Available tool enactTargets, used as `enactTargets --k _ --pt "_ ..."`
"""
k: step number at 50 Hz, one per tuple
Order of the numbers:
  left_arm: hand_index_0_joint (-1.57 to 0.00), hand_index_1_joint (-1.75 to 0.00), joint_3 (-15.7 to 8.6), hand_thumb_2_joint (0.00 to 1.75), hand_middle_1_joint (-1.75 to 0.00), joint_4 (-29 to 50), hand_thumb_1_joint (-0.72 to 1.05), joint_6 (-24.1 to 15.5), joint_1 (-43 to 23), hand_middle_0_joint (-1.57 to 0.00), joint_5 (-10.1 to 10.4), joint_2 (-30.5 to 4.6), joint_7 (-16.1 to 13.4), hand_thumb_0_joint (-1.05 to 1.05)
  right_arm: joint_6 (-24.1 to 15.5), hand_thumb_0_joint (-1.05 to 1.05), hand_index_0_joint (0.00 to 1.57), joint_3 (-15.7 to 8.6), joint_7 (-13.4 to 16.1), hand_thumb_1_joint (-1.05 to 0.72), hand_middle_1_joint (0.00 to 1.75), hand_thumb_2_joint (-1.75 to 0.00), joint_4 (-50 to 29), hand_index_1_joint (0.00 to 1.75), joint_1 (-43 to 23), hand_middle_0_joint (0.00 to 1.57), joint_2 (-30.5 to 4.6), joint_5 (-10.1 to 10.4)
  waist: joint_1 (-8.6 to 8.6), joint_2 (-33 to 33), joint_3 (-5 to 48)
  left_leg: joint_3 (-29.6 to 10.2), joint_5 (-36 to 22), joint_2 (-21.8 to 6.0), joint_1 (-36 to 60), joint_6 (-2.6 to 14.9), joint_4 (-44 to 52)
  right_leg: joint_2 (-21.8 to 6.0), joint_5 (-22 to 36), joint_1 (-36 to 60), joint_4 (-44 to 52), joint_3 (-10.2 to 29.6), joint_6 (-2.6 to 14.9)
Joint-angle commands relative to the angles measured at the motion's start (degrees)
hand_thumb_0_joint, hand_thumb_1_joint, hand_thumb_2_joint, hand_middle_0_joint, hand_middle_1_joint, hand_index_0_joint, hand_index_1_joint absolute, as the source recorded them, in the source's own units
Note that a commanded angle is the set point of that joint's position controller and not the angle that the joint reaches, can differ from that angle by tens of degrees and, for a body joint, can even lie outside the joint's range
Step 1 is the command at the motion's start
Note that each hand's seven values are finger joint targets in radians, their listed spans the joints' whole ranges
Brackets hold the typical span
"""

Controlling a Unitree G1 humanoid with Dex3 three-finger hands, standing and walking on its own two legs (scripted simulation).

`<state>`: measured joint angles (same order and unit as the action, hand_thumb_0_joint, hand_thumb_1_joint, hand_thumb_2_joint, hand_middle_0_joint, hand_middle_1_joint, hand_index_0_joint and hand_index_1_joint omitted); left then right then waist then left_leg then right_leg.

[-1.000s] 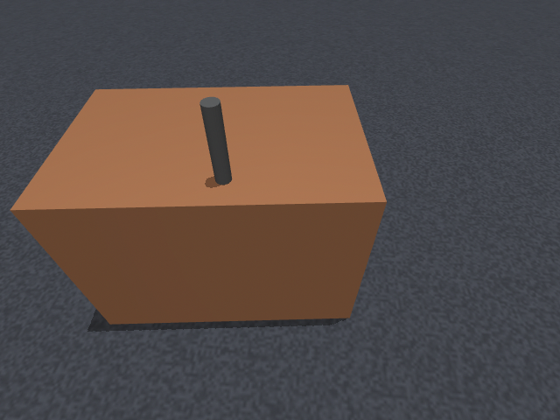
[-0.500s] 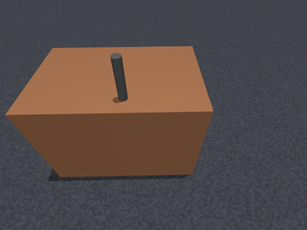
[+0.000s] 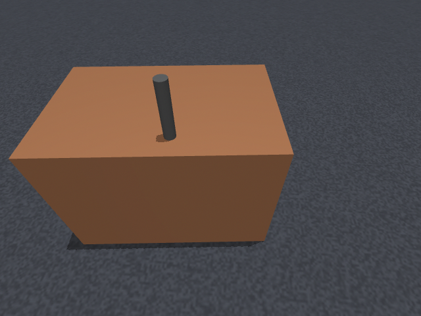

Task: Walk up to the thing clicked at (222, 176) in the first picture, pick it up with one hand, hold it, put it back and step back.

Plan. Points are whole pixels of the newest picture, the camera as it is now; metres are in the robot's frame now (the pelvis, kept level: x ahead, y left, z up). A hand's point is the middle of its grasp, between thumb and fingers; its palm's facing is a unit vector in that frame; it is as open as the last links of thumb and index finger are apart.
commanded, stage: stand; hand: left
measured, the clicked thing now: (165, 110) +0.72 +0.18 -0.02
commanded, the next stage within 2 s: walk up in 0.12 s
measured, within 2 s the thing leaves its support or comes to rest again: neither
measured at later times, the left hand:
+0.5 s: hand out of the picture +0.08 +0.24 -0.14, palm faces +0.05 -0.91 -0.42, open 7.4 cm
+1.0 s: hand (103, 282) +0.24 +0.28 -0.16, palm faces +0.01 -0.93 -0.38, open 7.4 cm
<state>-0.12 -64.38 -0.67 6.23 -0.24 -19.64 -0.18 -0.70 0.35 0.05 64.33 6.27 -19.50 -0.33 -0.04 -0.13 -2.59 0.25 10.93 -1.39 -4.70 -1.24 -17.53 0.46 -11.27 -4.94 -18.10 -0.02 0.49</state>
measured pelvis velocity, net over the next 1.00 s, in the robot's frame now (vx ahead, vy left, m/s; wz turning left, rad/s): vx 0.21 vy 0.00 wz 0.05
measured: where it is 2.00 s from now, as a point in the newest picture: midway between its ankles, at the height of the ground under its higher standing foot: outside the picture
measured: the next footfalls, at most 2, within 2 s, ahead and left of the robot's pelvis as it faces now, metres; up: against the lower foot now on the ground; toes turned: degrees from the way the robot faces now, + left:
left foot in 0.74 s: +0.29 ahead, +0.12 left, +0.00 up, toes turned +6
right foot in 1.12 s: +0.35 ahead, -0.13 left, +0.00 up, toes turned +3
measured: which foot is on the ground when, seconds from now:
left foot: down 0.00-0.34, up 0.36-0.72, down 0.74-1.00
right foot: down 0.00-0.78, up 0.80-1.00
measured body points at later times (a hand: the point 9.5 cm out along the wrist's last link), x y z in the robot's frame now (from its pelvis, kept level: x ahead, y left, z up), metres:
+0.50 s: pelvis +0.07 -0.04 -0.01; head +0.08 -0.06 +0.44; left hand +0.08 +0.29 -0.11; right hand +0.11 -0.36 -0.14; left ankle +0.06 +0.11 -0.69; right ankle +0.04 -0.13 -0.75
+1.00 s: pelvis +0.21 +0.00 -0.02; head +0.22 +0.01 +0.43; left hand +0.24 +0.32 -0.13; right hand +0.32 -0.29 -0.12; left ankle +0.25 +0.11 -0.75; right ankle +0.26 -0.14 -0.71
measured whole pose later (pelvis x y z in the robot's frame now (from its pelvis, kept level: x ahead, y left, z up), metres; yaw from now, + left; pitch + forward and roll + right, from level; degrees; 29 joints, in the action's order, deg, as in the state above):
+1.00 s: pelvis +0.21 +0.00 -0.02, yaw +3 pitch -4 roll +0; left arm -2.5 -48.4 -3.3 19.2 -0.5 -23.7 0.9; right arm -2.2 -2.4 -2.8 44.2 14.2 -20.6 -1.1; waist -0.1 1.5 -6.0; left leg 3.0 12.7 -0.3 -14.2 2.0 -30.6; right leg -3.2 -22.6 -24.2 -50.8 0.5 1.0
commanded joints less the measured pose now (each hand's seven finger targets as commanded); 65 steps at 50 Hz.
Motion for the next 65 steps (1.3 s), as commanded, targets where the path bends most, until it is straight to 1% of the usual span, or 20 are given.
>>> enactTargets --k 1,5,8,11,16,17,18,21,25,33,36,37,39,40,44,51,54,55,57,65 --pt "-0.2 -0.3 -2.2 0.9 -0.3 3.2 0.9 -1.2 -2.1 -0.2 0.0 -12.3 -0.5 0.0 -1.2 0.0 0.2 -2.4 0.7 -0.9 0.3 -0.9 -3.4 0.3 -2.1 0.2 -12.1 -0.2 0.0 -0.8 3.8 -4.4 -10.0 -6.2 0.9 2.4 1.9 -7.8 11.3 -0.6 2.5 5.2 1.07" --pt "-0.2 -0.3 -2.2 0.9 -0.3 3.3 0.9 -1.2 -2.0 -0.2 -0.1 -12.4 -0.5 0.0 -1.2 0.0 0.2 -2.5 0.7 -0.9 0.3 -0.9 -3.3 0.3 -2.0 0.2 -12.3 -0.2 -0.12 -0.5 4.4 -4.4 -11.0 -6.5 1.6 2.56 1.6 -7.9 12.2 -0.5 2.2 5.3 1.25" --pt "-0.2 -0.3 -5.2 0.9 -0.3 7.7 0.9 -1.7 -1.2 -0.2 -1.7 -14.0 1.7 0.0 -1.7 0.0 0.2 -6.4 -0.9 -0.9 0.3 -0.9 -5.5 0.3 6.3 0.2 -17.0 -1.3 2.25 -4.8 -0.1 -12.7 30.2 -7.9 2.2 9.67 2.6 -2.5 -23.7 -15.4 -10.8 2.6 3.44" --pt "-0.2 -0.3 -5.7 0.9 -0.3 11.3 0.9 -1.9 -2.8 -0.2 -1.8 -13.1 2.3 0.0 -2.3 0.0 0.2 -8.0 -1.0 -0.9 0.3 -0.9 -8.2 0.3 6.3 0.2 -19.8 -1.7 2.52 -7.7 -9.9 -25.3 25.2 -20.0 -0.7 17.51 9.4 -5.4 -18.3 -26.9 -25.5 3.2 2.0" --pt "-0.2 -0.3 -8.2 0.9 -0.3 6.1 0.9 -4.0 18.4 -0.2 -1.6 -15.4 2.1 0.0 -1.7 0.0 0.2 -6.4 -2.3 -0.9 0.3 -0.9 -15.0 0.3 -2.0 0.2 -12.9 -1.3 -8.29 2.1 2.1 -2.1 6.3 -3.2 -17.1 7.55 -19.5 -1.3 -3.7 11.3 -2.5 -0.5 1.19" --pt "-0.2 -0.3 -10.1 0.9 -0.3 6.3 0.9 -4.5 24.0 -0.2 -2.5 -22.3 1.2 0.0 -1.6 0.0 0.2 -5.0 -2.1 -0.9 0.3 -0.9 -17.0 0.3 -0.1 0.2 -8.5 -0.8 -10.58 19.8 1.4 -0.9 22.7 7.0 -32.7 4.25 -37.6 -14.9 -19.2 15.8 7.4 24.5 3.33" --pt "-0.2 -0.3 -9.8 0.9 -0.3 9.7 0.9 -4.2 17.3 -0.2 -2.3 -24.0 1.2 0.0 -0.9 0.0 0.2 -6.1 -1.5 -0.9 0.3 -0.9 -16.9 0.3 0.4 0.2 -12.4 -1.0 -7.55 10.8 -2.2 -8.6 22.1 5.4 -33.2 3.4 -42.3 -24.3 -28.9 6.5 12.6 37.0 8.04" --pt "-0.2 -0.3 -8.0 0.9 -0.3 14.7 0.9 -4.9 8.3 -0.2 -0.7 -18.2 0.9 0.0 -0.9 0.0 0.2 -7.0 -1.9 -0.9 0.3 -0.9 -13.9 0.3 7.0 0.2 -15.4 -0.3 -1.17 3.4 -7.3 -10.1 10.1 -0.5 -31.5 2.72 -43.9 -17.7 -12.6 3.1 10.0 20.6 8.43" --pt "-0.2 -0.3 -7.4 0.9 -0.3 15.9 0.9 -5.4 11.6 -0.2 -0.3 -16.1 0.6 0.0 -0.4 0.0 0.2 -6.8 -3.1 -0.9 0.3 -0.9 -14.5 0.3 9.6 0.2 -13.1 -0.7 -0.72 5.9 -3.7 -6.9 5.6 0.0 -26.6 1.28 -36.2 -13.9 19.9 5.2 4.3 6.1 7.58" --pt "-0.2 -0.3 -7.6 0.9 -0.3 19.4 0.9 -5.0 13.9 -0.2 -0.7 -18.5 0.2 0.0 -0.5 0.0 0.2 -7.5 -4.5 -0.9 0.3 -0.9 -21.0 0.3 2.5 0.2 -12.5 -1.2 -2.13 6.3 -3.7 0.1 0.1 -2.6 -17.6 3.3 -20.1 -16.2 21.0 -0.3 -0.5 2.7 10.04" --pt "-0.2 -0.3 -7.4 0.9 -0.3 20.0 0.9 -4.8 13.7 -0.2 -0.3 -19.3 0.0 0.0 -1.2 0.0 0.2 -8.3 -4.4 -0.9 0.3 -0.9 -20.3 0.3 9.0 0.2 -13.1 -1.4 2.1 2.6 -0.7 2.8 -1.2 -0.2 -5.5 5.57 -13.0 -13.5 24.1 -3.5 -13.1 0.0 8.4" --pt "-0.2 -0.3 -6.5 0.9 -0.3 20.6 0.9 -4.6 15.2 -0.2 -0.4 -16.8 0.0 0.0 -1.7 0.0 0.2 -9.6 -4.0 -0.9 0.3 -0.9 -18.5 0.3 15.9 0.2 -15.7 -2.0 5.16 -3.8 3.5 1.3 1.3 0.9 5.4 7.55 -12.9 -9.8 22.8 -9.4 -26.8 -2.0 6.54" --pt "-0.2 -0.3 -5.8 0.9 -0.3 21.5 0.9 -4.2 19.4 -0.2 0.7 -13.2 -0.2 0.0 -2.3 0.0 0.2 -11.2 -2.9 -0.9 0.3 -0.9 -20.4 0.3 21.2 0.2 -22.4 -1.2 6.23 -16.1 9.0 -38.7 11.1 -20.5 12.4 17.62 1.1 4.8 -21.5 -27.7 -52.4 0.1 2.54" --pt "-0.2 -0.3 -5.9 0.9 -0.3 20.7 0.9 -3.9 16.2 -0.2 0.1 -17.2 -0.4 0.0 -2.1 0.0 0.2 -11.6 -2.7 -0.9 0.3 -0.9 -20.8 0.3 18.1 0.2 -22.3 0.7 5.21 -7.7 5.9 -37.6 18.8 -21.5 2.5 18.96 4.0 0.4 -21.0 -26.0 -56.1 6.2 3.59" --pt "-0.2 -0.3 -5.9 0.9 -0.3 17.1 0.9 -3.5 21.9 -0.2 0.2 -16.2 1.0 0.0 -2.6 0.0 0.2 -8.3 -2.2 -0.9 0.3 -0.9 -23.9 0.3 7.5 0.2 -16.3 0.0 -0.84 -8.3 -4.4 -13.0 13.1 -12.7 -14.9 13.37 4.6 -4.6 -11.2 -20.1 -44.5 3.1 1.8" --pt "-0.2 -0.3 -5.6 0.9 -0.3 16.9 0.9 -3.0 18.4 -0.2 -0.4 -12.3 -0.6 0.0 -1.4 0.0 0.2 -6.8 -1.3 -0.9 0.3 -0.9 -24.3 0.3 7.0 0.2 -15.0 -0.7 -0.65 -9.4 1.3 -7.4 -18.1 -12.7 -15.1 14.37 -7.3 -2.5 -6.1 -11.0 -25.6 -2.3 -0.21" --pt "-0.2 -0.3 -6.1 0.9 -0.3 16.1 0.9 -3.4 18.9 -0.2 -0.8 -13.5 -1.2 0.0 0.1 0.0 0.2 -6.0 -1.0 -0.9 0.3 -0.9 -24.9 0.3 3.2 0.2 -13.3 0.6 -3.1 -4.6 3.7 -4.5 -7.7 -8.4 -18.7 9.34 -17.2 -1.4 4.7 -3.0 -14.7 -1.8 1.42" --pt "-0.2 -0.3 -6.4 0.9 -0.3 16.8 0.9 -3.7 17.4 -0.2 -1.2 -15.2 -1.4 0.0 0.5 0.0 0.2 -5.3 -0.7 -0.9 0.3 -0.9 -24.3 0.3 4.4 0.2 -10.8 0.9 -2.95 1.0 3.0 -3.1 1.2 -5.6 -20.5 6.34 -21.8 -5.9 4.6 -3.1 -9.3 4.9 2.97" --pt "-0.2 -0.3 -6.8 0.9 -0.3 18.9 0.9 -4.0 11.9 -0.2 -1.0 -21.5 -1.7 0.0 2.2 0.0 0.2 -5.7 -0.2 -0.9 0.3 -0.9 -22.6 0.3 7.4 0.2 -12.1 0.6 -0.95 9.2 1.2 -3.6 24.9 1.9 -19.2 2.7 -39.5 -24.8 5.1 -13.7 0.4 29.6 15.32" --pt "-0.2 -0.3 -6.2 0.9 -0.3 18.1 0.9 -2.5 7.2 -0.2 -2.0 -18.4 -1.6 0.0 1.8 0.0 0.2 -5.9 -0.2 -0.9 0.3 -0.9 -16.6 0.3 8.3 0.2 -12.7 0.3 -1.42 12.5 5.8 -1.3 21.2 1.0 -16.5 1.41 -28.4 -15.1 6.4 -7.9 -8.9 13.8 11.33"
